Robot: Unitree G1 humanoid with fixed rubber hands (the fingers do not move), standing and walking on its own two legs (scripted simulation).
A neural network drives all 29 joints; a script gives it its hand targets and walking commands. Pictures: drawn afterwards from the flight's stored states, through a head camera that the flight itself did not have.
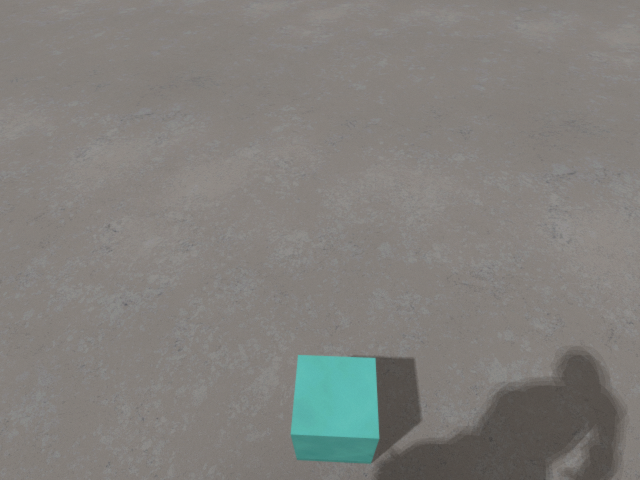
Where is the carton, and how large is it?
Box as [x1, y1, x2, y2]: [291, 355, 378, 463]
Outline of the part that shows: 298,355 291,425 291,437 297,459 370,463 378,440 375,358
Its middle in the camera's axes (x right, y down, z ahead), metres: +0.04 +0.48 +1.08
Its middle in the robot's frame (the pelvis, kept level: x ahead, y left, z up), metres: +0.43 +0.02 -0.65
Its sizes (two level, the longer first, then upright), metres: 0.210 0.200 0.250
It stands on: the floor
